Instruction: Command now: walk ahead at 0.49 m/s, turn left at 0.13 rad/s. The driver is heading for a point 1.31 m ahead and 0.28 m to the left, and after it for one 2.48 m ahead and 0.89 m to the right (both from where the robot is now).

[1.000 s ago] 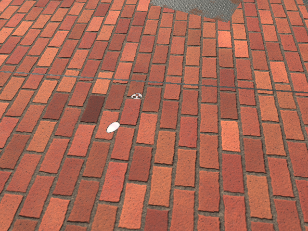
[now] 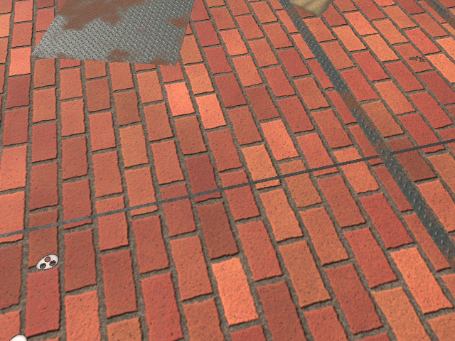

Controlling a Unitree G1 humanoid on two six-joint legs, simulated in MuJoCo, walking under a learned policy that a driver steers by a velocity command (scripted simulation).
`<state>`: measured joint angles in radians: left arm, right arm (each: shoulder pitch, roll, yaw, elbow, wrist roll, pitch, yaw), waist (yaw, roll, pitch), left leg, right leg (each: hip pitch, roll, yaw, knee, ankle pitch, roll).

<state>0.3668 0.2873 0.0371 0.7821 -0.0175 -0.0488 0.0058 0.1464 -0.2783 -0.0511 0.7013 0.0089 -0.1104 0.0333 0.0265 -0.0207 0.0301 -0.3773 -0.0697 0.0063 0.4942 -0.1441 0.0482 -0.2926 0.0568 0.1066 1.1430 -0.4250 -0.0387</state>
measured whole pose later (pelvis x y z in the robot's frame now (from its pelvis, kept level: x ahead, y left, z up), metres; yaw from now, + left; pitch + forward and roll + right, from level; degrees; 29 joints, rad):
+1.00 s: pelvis +0.51 +0.11 +0.00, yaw +28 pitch +1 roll +0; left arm 0.29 0.31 0.05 0.84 -0.04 -0.08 -0.01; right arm 0.17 -0.27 -0.05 0.65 0.00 -0.05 0.03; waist 0.03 -0.02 0.06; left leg -0.35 -0.04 0.06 0.52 -0.17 0.08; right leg -0.40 -0.09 0.01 1.19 -0.38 -0.01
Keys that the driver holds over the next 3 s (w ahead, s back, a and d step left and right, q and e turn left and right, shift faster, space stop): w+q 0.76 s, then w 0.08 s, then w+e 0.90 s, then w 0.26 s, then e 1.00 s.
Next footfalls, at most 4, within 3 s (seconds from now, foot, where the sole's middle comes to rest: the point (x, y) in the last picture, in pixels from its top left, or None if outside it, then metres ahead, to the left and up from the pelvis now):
0.36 right None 0.38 -0.12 -0.77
0.86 left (167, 310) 0.55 0.22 -0.77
1.42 right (205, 207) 0.92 0.14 -0.77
1.90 left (147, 151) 1.18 0.37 -0.77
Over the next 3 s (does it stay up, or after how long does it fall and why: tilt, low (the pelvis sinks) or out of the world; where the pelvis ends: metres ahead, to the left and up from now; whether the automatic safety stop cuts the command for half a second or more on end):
stays up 1.29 0.28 0.01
